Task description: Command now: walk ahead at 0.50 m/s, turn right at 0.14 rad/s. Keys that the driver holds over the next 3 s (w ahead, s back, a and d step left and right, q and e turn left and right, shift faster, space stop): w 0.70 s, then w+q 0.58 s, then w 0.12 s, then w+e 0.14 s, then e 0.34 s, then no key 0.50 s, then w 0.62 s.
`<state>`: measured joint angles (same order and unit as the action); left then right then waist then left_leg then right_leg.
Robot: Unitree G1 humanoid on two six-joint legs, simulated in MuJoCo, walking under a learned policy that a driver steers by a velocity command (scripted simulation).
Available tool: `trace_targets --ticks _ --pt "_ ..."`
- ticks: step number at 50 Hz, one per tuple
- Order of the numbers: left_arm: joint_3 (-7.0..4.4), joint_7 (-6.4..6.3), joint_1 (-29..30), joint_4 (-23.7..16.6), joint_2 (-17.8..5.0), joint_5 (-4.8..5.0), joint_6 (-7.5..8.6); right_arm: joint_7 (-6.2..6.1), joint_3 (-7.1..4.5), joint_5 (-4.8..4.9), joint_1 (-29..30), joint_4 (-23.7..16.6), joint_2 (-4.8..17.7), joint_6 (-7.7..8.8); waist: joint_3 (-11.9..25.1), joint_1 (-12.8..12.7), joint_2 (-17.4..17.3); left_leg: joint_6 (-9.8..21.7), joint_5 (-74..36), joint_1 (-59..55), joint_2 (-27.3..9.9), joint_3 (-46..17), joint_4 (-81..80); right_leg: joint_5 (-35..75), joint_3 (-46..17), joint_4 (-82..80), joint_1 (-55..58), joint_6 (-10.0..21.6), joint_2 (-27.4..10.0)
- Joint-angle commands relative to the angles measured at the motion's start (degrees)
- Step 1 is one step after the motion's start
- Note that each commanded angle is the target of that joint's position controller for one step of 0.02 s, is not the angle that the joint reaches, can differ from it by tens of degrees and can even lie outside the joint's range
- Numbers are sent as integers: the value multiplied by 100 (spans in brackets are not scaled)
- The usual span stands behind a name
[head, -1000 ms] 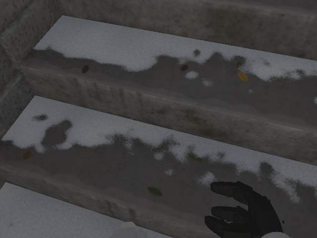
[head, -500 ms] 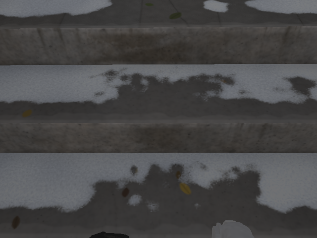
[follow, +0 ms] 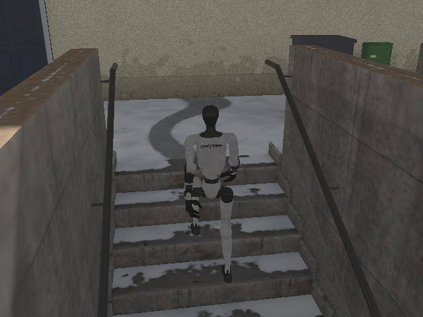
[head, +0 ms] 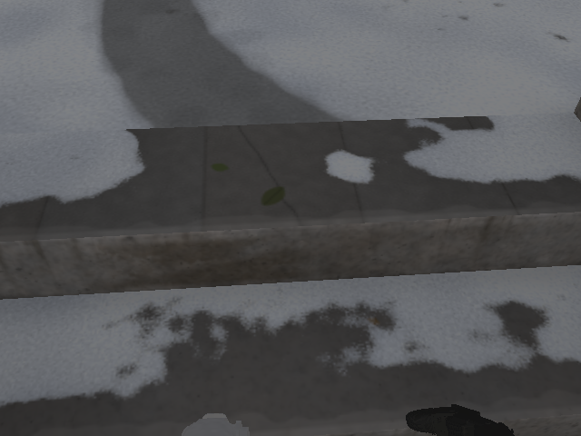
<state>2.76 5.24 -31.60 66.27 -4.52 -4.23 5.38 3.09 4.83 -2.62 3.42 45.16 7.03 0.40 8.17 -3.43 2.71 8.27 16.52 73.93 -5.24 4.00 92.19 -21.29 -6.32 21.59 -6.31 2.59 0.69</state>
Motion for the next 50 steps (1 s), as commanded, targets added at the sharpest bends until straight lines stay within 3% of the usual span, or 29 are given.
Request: trace_targets --ticks 1,2,3,4,5,6,7,9,10,12,15,17,18,23,25,27,28,31,33,34,35,36,37,38,40,42,45,46,50 --pt "-305 89 505 -662 -1683 367 239 178 -144 -19 534 -579 466 -58 -424 747 570 -398 59 -3460 711 712 -1164 6713 -246 -1031 -1732 1325 -1290" --pt "-435 95 383 -647 -1909 467 302 196 -280 8 363 -581 848 1 -267 786 649 -266 550 -3389 940 888 -2476 8192 -92 -474 -467 1229 -1236" --pt "-531 178 142 -447 -1882 235 310 164 -417 78 -381 -347 1098 83 181 831 709 -33 192 -4298 929 382 -2962 9119 67 652 -132 998 -1129" --pt "-426 230 -719 -323 -1066 -115 303 124 -438 90 -1506 83 1192 115 1717 616 -666 917 -1231 -6859 159 -1725 -3428 7460 -192 2225 -1762 691 -639" --pt "-388 314 -246 -423 -666 -100 146 5 -561 -175 -3023 572 1435 45 1733 1393 -1660 1379 992 -8103 -592 -4417 -5822 2539 -551 3889 -3733 551 407" --pt "-545 317 622 -487 -817 119 21 -108 -642 -279 -3631 801 1617 127 746 1772 -1996 1129 3630 -7268 -871 -6010 -6917 1948 -1394 6692 -4895 561 709" --pt "-602 174 1011 -601 -841 333 61 -186 -681 -175 -3165 952 1686 308 -254 1439 -1658 812 3807 -6229 -771 -5552 -6800 2326 -1353 7719 -5435 592 570" --pt "-534 -103 1468 -781 -770 335 91 -146 -529 -38 -2032 1165 695 342 -270 735 -209 757 1693 -5335 -854 -4152 -6440 2626 -1199 8552 -5538 888 400" --pt "-436 -173 1592 -960 -629 262 58 -162 -398 -84 -1690 1218 189 309 -109 450 -17 634 722 -5071 -953 -4007 -6547 2650 -1200 8949 -5508 1017 312" --pt "-321 -208 1481 -888 -357 255 -84 -148 -301 -30 -1154 1366 -196 334 -194 51 -116 225 35 -4811 -623 -2733 -6766 2513 -1296 8884 -5934 1244 196" --pt "-250 -90 1969 -1117 -525 304 -165 25 -408 -231 -1684 1582 51 386 -299 26 -122 16 -235 -4977 -216 -1226 -7121 2538 -546 8906 -6523 1193 3" --pt "-266 -22 2172 -1200 -682 204 -155 50 -362 -340 -1986 1620 104 459 -411 14 -383 155 -570 -4773 -76 -854 -7278 2538 -36 9060 -6566 1036 -149" --pt "-180 19 2374 -1191 -559 203 -171 13 -357 -381 -2731 1877 129 440 -392 315 -768 403 -677 -5299 -163 -1049 -7340 2088 249 10234 -7149 1031 -132" --pt "103 -178 3866 -2067 -455 294 -189 -31 -202 -677 -3991 2459 -25 457 -915 626 -433 416 -806 -7196 -654 -1406 -7629 1871 248 9614 -9184 1429 -382" --pt "67 -214 4804 -2549 -635 297 -374 84 -156 -633 -4480 2589 58 474 -988 904 -617 476 -855 -6925 -691 -1312 -8171 2466 850 8164 -8701 1104 -596" --pt "158 -136 5713 -2934 -286 176 -693 293 -76 -393 -4458 2479 -72 479 -994 900 -923 528 -1921 -5956 -936 -950 -9017 1725 1382 7248 -7074 953 -773" --pt "112 -53 5231 -2761 -242 126 -751 329 -68 -212 -3995 2212 -7 554 -975 577 -1026 431 -2992 -5708 -765 -433 -8961 1507 1572 7013 -6117 915 -599" --pt "-8 107 5125 -3029 -512 219 -799 365 -269 34 -4088 2191 1017 822 -521 97 -1391 682 -8699 -6496 -1047 -294 -8197 262 2082 5419 -4065 660 251" --pt "-158 51 4016 -2809 -688 199 -669 387 -556 -33 -3872 2227 1567 785 77 -233 -1749 350 -10343 -7695 -1142 -88 -7102 242 1762 4192 -3069 802 413" --pt "-233 -11 2772 -2360 -979 179 -621 377 -542 -356 -4266 2114 1026 801 1365 -171 -732 -60 -9220 -6154 -773 -452 -5688 2290 502 4367 -351 1392 -89" --pt "-319 -62 1740 -1987 -1237 249 -658 466 -523 -338 -4163 1960 849 754 1732 -509 -69 -63 -6671 -4629 -62 -830 -4627 599 -1402 2705 917 1693 -526" --pt "-418 -118 441 -1486 -1441 20 -648 547 -583 -121 -3663 2048 330 620 1472 -897 771 -241 -1707 -3482 860 -1358 -1965 -59 -3557 813 1065 2144 -1453" --pt "-568 -242 164 -1269 -1631 -36 -437 518 -679 113 -3466 2105 416 576 571 -906 429 -168 -1959 -2707 911 -2251 617 -679 -4183 346 25 1894 -1643" --pt "-550 -294 681 -1100 -1496 75 -287 430 -749 70 -3110 2039 480 624 17 -595 362 -85 -2156 -2245 810 -2297 1607 -657 -3442 439 -703 1709 -1597" --pt "-344 -198 1556 -830 -612 178 -259 264 -673 131 -2245 1583 348 642 48 4 -340 370 -1714 -1505 914 -2118 2846 1388 -2514 540 -985 1578 -1865" --pt "-112 -133 2217 -683 50 19 -235 223 -515 115 -2146 1361 -54 449 -61 674 -641 826 -1851 -1102 539 -1920 2580 1600 -990 322 -1521 1032 -1607" --pt "-179 -259 2529 -745 -3 14 -63 310 -397 107 -2083 1314 -270 295 -461 1013 -251 742 -960 -971 211 -1275 2612 1194 644 -378 -2135 901 -1191" --pt "-173 -304 2163 -616 -70 -100 -38 347 -358 165 -1787 1226 -200 301 -538 850 44 747 -647 -656 296 -995 3732 1065 641 -553 -2151 1052 -1175" --pt "-38 -316 705 21 -286 -504 -70 211 -161 177 -62 205 -3 286 -742 399 -224 1205 -568 1085 244 -1032 3155 1288 1021 -819 -642 845 -1276"
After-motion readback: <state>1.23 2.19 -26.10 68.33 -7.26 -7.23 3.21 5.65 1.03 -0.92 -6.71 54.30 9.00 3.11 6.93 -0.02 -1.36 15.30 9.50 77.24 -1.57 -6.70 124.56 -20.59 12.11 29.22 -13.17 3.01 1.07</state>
